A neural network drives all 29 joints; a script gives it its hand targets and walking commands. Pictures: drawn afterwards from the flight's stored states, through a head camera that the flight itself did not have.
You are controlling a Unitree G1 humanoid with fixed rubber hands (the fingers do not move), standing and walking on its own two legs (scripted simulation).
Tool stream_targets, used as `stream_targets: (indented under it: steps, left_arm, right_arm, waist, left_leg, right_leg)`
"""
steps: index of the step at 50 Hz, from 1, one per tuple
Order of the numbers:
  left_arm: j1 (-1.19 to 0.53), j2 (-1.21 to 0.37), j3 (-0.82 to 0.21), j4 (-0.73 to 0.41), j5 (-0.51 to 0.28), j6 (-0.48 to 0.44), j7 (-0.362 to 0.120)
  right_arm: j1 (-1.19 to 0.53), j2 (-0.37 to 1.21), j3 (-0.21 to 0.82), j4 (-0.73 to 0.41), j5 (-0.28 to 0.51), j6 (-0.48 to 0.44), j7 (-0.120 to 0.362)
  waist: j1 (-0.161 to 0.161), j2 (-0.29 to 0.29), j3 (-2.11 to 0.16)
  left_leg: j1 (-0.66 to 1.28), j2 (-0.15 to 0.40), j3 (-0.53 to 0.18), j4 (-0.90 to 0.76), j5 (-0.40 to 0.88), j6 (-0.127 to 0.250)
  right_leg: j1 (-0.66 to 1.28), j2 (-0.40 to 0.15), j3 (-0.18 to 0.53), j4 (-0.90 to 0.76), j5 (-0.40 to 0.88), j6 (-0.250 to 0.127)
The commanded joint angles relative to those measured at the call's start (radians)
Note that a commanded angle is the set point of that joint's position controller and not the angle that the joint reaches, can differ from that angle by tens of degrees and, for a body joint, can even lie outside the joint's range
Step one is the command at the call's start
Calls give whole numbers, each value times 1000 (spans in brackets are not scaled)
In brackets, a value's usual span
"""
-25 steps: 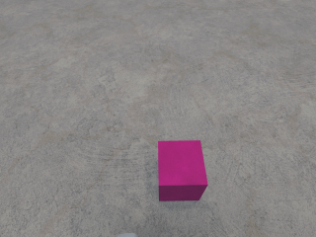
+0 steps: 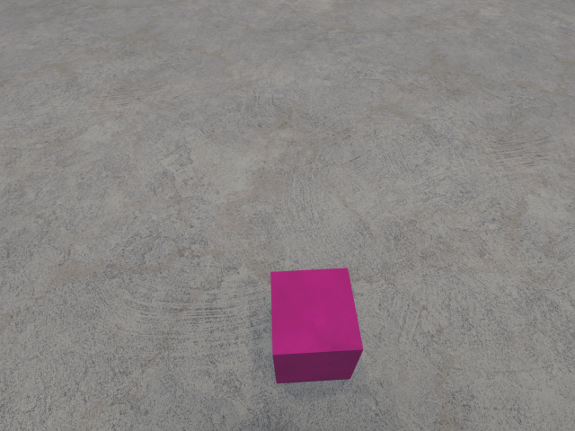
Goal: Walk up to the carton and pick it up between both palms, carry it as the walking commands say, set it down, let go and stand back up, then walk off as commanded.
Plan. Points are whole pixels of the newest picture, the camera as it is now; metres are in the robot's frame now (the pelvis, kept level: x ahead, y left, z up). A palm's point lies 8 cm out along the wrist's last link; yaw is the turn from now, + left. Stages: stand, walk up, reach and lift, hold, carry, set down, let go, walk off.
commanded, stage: walk up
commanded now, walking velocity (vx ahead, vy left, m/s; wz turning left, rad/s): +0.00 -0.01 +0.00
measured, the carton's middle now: (311, 326) +0.50 -0.05 -0.63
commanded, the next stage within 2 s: none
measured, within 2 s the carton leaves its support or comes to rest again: neither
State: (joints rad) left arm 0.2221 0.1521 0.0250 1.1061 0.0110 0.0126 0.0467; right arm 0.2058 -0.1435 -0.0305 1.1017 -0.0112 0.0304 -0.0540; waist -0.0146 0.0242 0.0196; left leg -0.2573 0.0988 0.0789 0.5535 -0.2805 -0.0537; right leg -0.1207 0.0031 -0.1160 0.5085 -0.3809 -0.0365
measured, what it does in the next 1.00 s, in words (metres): stands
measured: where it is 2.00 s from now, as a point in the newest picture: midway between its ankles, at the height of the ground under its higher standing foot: outside the picture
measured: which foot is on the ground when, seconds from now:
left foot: down 0.00-1.00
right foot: down 0.00-1.00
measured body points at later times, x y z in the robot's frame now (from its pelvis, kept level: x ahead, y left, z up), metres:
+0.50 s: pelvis -0.01 -0.03 +0.00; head +0.01 -0.04 +0.45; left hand -0.05 +0.17 -0.16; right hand -0.01 -0.24 -0.16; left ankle +0.01 +0.15 -0.73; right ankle -0.06 -0.09 -0.73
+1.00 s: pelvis -0.01 -0.04 -0.01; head +0.01 -0.03 +0.44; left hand +0.00 +0.20 -0.17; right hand -0.01 -0.26 -0.17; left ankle +0.00 +0.14 -0.73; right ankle -0.07 -0.09 -0.73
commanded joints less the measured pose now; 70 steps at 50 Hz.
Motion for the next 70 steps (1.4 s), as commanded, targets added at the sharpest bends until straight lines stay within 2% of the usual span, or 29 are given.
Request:
stream_targets:
  steps: [1, 6, 15, 21, 25, 29, 34, 44, 45, 46, 47, 48, 49, 50, 52, 53, 54, 55, 56, 57, 58, 59, 60, 61, 63, 64, 66, 68, 70]
  left_arm:
    - [94, 98, 4, -10, 5, -21, 4]
    - [105, 90, 1, 0, -1, -32, 5]
    - [149, 69, 0, 20, -8, -34, 10]
    - [166, 71, 9, 13, -13, -25, 13]
    - [174, 82, 23, -8, -13, -13, 7]
    - [175, 87, 27, -32, -11, -7, 6]
    - [164, 108, 30, -55, -9, -6, 7]
    - [146, 139, 45, -89, -7, 4, 0]
    - [130, 153, 59, -108, 1, 3, -21]
    - [200, 143, 42, -99, 12, -1, -29]
    - [224, 168, 46, -103, 16, 5, -35]
    - [220, 202, 54, -105, 17, 4, -36]
    - [219, 211, 52, -102, 19, -1, -32]
    - [226, 188, 47, -90, 20, -9, -26]
    - [260, 156, 38, -57, 17, -24, -22]
    - [249, 146, 37, -52, 14, -27, -20]
    - [217, 134, 33, -51, 14, -30, -18]
    - [165, 123, 31, -57, 12, -31, -19]
    - [116, 116, 33, -52, 5, -36, -21]
    - [90, 92, 31, -72, -8, -47, -25]
    - [91, 43, 24, -112, -10, -56, -31]
    - [112, 59, 29, -113, 4, -45, -31]
    - [99, 58, 33, -124, 5, -34, -33]
    - [50, 81, 42, -127, 5, -26, -32]
    - [71, 92, 48, -117, 6, -2, -37]
    - [105, 85, 49, -112, 3, 7, -38]
    - [113, 71, 44, -112, 5, 19, -47]
    - [92, 83, 52, -117, 1, 34, -50]
    - [95, 80, 54, -116, 3, 36, -57]
  right_arm:
    - [52, -68, -6, -22, 0, -3, 1]
    - [72, -72, -4, -1, 1, -7, 5]
    - [90, -54, -9, 18, -2, -9, -2]
    - [100, -45, -16, 11, -9, -6, -10]
    - [125, -65, -29, 8, -15, 1, -22]
    - [113, -52, -27, -7, -18, 5, -25]
    - [90, -43, -23, -29, -19, 8, -22]
    - [121, -91, -36, -47, -28, 9, -29]
    - [155, -128, -39, -48, -13, 4, -23]
    - [183, -114, -37, -58, -16, -2, -1]
    - [87, -143, -45, -94, -18, 7, 5]
    - [-6, -127, -42, -127, -12, 10, 11]
    - [-59, -105, -40, -156, -13, 5, 17]
    - [-78, -86, -39, -168, -15, -6, 21]
    - [-75, -63, -32, -170, -16, -22, 32]
    - [-69, -58, -21, -165, -14, -32, 35]
    - [-42, -52, -10, -156, -9, -44, 37]
    - [40, -42, -6, -125, -6, -52, 34]
    - [204, -45, -11, -71, -6, -60, 25]
    - [386, -107, -30, -19, -15, -66, 11]
    - [517, -219, -59, 14, -35, -64, -5]
    - [473, -222, -48, 6, -37, -54, -11]
    - [419, -217, -48, -18, -35, -55, -13]
    - [345, -189, -40, -43, -29, -55, -13]
    - [235, -168, -44, -88, -11, -61, -23]
    - [210, -167, -48, -98, -5, -61, -25]
    - [174, -162, -48, -101, -8, -62, -22]
    - [130, -183, -54, -103, -6, -55, -22]
    - [114, -190, -57, -96, -8, -48, -19]
  waist:
    - [14, -46, 56]
    - [17, -82, 66]
    - [20, -60, 62]
    - [17, -70, 69]
    - [16, -21, 49]
    - [22, 10, 45]
    - [28, -25, 66]
    - [21, -9, 14]
    - [-5, 32, 2]
    - [23, -5, -40]
    - [60, -59, 45]
    - [90, -157, 114]
    - [116, -208, 153]
    - [119, -180, 176]
    - [105, -132, 214]
    - [89, -121, 215]
    - [60, -95, 204]
    - [2, -69, 173]
    - [-80, -31, 103]
    - [-147, 104, 6]
    - [-157, 363, -41]
    - [-111, 246, -30]
    - [-85, 185, 35]
    - [-74, 99, 102]
    - [-26, 125, 111]
    - [-10, 154, 80]
    - [10, 190, 67]
    - [23, 192, 79]
    - [28, 193, 58]
  left_leg:
    - [1, 13, -8, -85, 129, 26]
    - [42, 29, -19, -125, 180, 25]
    - [64, 44, -7, -125, 185, 14]
    - [60, 62, 9, -91, 204, 9]
    - [53, 92, 22, -42, 296, 16]
    - [16, 82, 43, -4, 248, 11]
    - [-17, 56, 69, 33, 166, 2]
    - [17, 110, 51, 76, 328, 29]
    - [33, 121, 17, 62, 230, 39]
    - [-9, 96, -41, 30, -271, 75]
    - [-163, 64, -21, 72, -362, 57]
    - [-295, -9, 78, 181, -262, 23]
    - [-384, -10, 70, 330, -224, 13]
    - [-424, 19, 33, 369, -205, 24]
    - [-418, 43, 9, 380, -186, 36]
    - [-373, 39, 19, 327, -205, 38]
    - [-285, 26, 39, 229, -207, 38]
    - [-137, -5, 78, 95, -140, 40]
    - [75, -46, 111, -44, -17, 38]
    - [329, 64, -21, -138, 77, 64]
    - [494, 374, -443, -251, 295, 164]
    - [411, 430, -553, -266, 336, 222]
    - [308, 451, -516, -284, 411, 279]
    - [188, 404, -426, -275, 528, 297]
    - [122, 362, -252, -243, 743, 276]
    - [140, 349, -179, -224, 759, 264]
    - [100, 342, -109, -243, 630, 237]
    - [57, 331, -60, -188, 757, 219]
    - [42, 274, 8, -141, 729, 181]
  right_leg:
    - [-36, -174, 156, -171, 561, -48]
    - [-32, -145, 126, -189, 529, -25]
    - [-46, -132, 115, -205, 460, -16]
    - [-90, -119, 104, -191, 397, -20]
    - [-125, -103, 80, -141, 344, -20]
    - [-141, -120, 112, -144, 313, -26]
    - [-159, -149, 148, -161, 344, -36]
    - [-180, -126, 97, -55, 365, -22]
    - [-182, -142, 111, -13, 243, -2]
    - [-163, -160, 207, -95, -288, -40]
    - [-135, -204, 297, -208, -453, -75]
    - [-82, -268, 396, -353, -503, -96]
    - [-49, -331, 476, -434, -471, -123]
    - [-14, -341, 477, -431, -393, -141]
    - [-9, -318, 424, -403, -221, -145]
    - [-17, -290, 366, -359, -90, -150]
    - [-42, -249, 275, -288, 77, -139]
    - [-88, -193, 160, -187, 250, -111]
    - [-131, -140, 68, -25, 468, -79]
    - [-279, -102, 4, 197, 439, -16]
    - [-527, -6, -26, 481, -103, 49]
    - [-533, -20, 115, 620, -178, 46]
    - [-536, -53, 133, 678, -147, 51]
    - [-514, -69, 148, 709, -98, 54]
    - [-473, -91, 152, 738, -81, 83]
    - [-464, -103, 147, 708, -57, 90]
    - [-424, -127, 127, 602, 8, 88]
    - [-357, -125, 121, 473, 17, 85]
    - [-286, -113, 83, 308, 38, 76]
